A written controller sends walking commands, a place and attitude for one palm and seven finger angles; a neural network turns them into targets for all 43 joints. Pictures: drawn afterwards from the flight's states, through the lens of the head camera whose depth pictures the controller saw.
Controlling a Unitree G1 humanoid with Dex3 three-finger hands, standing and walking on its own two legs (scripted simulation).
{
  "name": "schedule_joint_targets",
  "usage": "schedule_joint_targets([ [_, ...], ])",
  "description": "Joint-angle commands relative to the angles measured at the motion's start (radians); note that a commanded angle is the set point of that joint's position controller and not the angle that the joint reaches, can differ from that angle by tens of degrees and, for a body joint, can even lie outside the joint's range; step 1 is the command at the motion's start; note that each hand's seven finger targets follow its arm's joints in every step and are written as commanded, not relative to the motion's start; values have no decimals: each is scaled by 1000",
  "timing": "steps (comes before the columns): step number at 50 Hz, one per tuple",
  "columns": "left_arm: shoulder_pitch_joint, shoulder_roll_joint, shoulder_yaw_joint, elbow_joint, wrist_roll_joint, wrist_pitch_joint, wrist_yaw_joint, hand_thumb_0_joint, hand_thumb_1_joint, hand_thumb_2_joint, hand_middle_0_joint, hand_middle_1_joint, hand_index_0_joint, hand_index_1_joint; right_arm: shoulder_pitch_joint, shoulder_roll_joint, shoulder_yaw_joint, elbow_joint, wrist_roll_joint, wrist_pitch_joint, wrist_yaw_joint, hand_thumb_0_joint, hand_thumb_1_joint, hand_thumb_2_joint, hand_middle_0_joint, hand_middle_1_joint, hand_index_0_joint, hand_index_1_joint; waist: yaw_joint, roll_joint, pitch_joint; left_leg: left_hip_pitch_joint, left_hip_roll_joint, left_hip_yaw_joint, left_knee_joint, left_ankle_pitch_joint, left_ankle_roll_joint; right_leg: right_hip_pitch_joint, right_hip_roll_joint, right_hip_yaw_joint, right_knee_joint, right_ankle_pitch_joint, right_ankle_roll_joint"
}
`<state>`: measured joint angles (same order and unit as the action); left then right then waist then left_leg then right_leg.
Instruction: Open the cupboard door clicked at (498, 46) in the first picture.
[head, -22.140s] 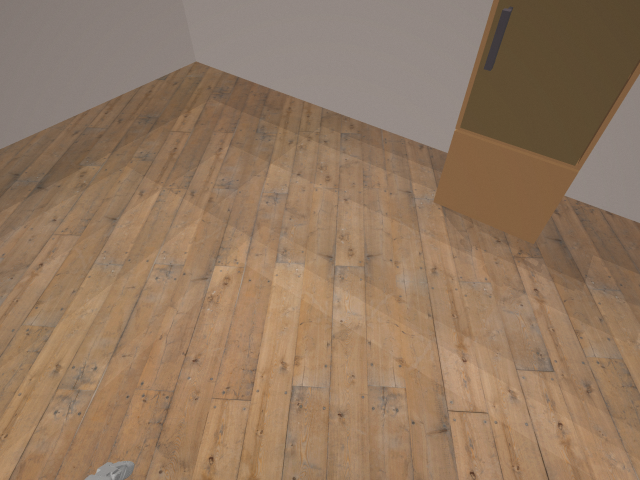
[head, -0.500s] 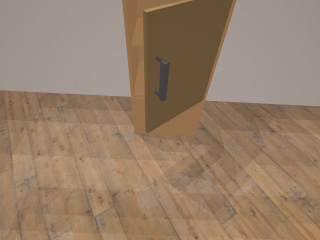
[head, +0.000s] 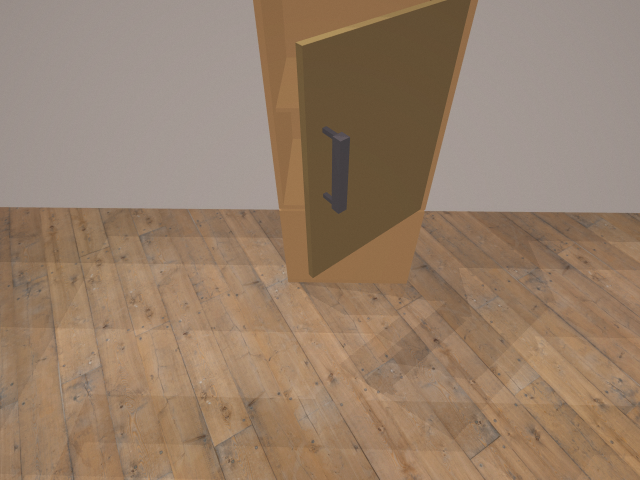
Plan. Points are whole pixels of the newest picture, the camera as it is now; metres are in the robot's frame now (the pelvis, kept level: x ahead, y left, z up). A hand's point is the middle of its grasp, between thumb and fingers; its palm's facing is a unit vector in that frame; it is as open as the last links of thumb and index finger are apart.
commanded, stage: let the arm hang, fingers relaxed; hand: left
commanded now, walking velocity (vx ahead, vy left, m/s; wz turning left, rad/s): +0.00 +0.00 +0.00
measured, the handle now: (333, 171) +0.68 +0.02 +0.00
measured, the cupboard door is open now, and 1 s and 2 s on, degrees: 40 40 40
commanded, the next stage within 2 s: look to check the result in 0.28 s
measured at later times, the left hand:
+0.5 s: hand out of the picture +0.01 +0.15 -0.17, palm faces +0.04 -0.98 -0.18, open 7.3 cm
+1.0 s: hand out of the picture +0.04 +0.15 -0.17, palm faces +0.04 -0.98 -0.18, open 7.3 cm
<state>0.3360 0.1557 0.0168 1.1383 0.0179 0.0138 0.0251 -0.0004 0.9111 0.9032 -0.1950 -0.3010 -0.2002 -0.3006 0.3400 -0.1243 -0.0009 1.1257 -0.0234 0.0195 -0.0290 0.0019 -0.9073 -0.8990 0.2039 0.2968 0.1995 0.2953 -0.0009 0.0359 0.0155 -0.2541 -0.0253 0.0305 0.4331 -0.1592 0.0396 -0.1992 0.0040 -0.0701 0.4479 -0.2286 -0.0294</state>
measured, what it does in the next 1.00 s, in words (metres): shifts its weight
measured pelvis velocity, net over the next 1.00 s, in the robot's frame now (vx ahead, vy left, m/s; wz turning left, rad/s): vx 0.05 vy -0.02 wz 0.00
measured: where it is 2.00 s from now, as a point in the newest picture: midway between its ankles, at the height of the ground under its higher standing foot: outside the picture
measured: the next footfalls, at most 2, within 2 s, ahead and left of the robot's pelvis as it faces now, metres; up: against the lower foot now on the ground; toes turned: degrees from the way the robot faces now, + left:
none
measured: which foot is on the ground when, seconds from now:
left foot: down 0.00-1.00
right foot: down 0.00-1.00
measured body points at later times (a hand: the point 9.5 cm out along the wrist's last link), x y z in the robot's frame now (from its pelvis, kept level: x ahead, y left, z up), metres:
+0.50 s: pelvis +0.03 -0.01 +0.00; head +0.04 -0.02 +0.45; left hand +0.01 +0.21 -0.16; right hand +0.01 -0.22 -0.16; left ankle +0.05 +0.09 -0.74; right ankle +0.01 -0.10 -0.74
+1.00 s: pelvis +0.05 -0.02 +0.00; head +0.06 -0.03 +0.45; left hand +0.04 +0.20 -0.16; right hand +0.05 -0.24 -0.16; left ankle +0.05 +0.09 -0.74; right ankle +0.01 -0.10 -0.74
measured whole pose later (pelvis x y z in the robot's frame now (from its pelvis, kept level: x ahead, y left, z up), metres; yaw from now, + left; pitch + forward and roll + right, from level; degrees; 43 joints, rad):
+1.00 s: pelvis +0.05 -0.02 +0.00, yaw +0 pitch -1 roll +0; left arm 0.28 0.13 0.01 1.14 0.01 -0.01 0.03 0.00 0.91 0.90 -0.20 -0.30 -0.20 -0.30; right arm 0.26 -0.14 0.01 1.15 -0.02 0.00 -0.04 0.00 -0.91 -0.90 0.20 0.30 0.20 0.30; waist 0.00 0.01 0.04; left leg -0.16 -0.01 0.02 0.39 -0.21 0.01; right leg -0.09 0.03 -0.07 0.38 -0.27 -0.05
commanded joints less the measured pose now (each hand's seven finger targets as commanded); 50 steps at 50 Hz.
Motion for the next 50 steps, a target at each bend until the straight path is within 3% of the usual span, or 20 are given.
schedule_joint_targets([
  [1, 66, 86, 13, -15, -5, -17, 10, 0, 900, 900, -200, -300, -200, -300, 62, -98, -17, -19, -2, -20, -8, 0, -900, -900, 200, 300, 200, 300, 3, -33, 98, -63, 115, -153, -141, -185, 17, -46, -93, 116, -113, -119, -28],
  [11, 37, 74, 12, -16, -9, -25, 14, 0, 900, 900, -200, -300, -200, -300, 51, -79, -12, -9, 2, -28, -11, 0, -900, -900, 200, 300, 200, 300, -2, -6, 90, -16, 113, -131, -118, -56, 7, -24, -101, 116, -115, -24, -26],
  [23, 38, 75, 12, -7, -11, -33, 15, 0, 900, 900, -200, -300, -200, -300, 25, -94, -12, -4, 7, -29, -15, 0, -900, -900, 200, 300, 200, 300, -4, -47, 55, 64, 115, -110, -84, 74, 4, 7, -107, 111, -128, 66, -23],
  [50, 29, 87, 8, -3, -14, -37, 17, 0, 900, 900, -200, -300, -200, -300, -13, -105, -5, 13, 6, -29, -19, 0, -900, -900, 200, 300, 200, 300, -3, -44, 59, 98, 116, -92, -84, 137, -4, 64, -117, 112, -147, 193, -19],
])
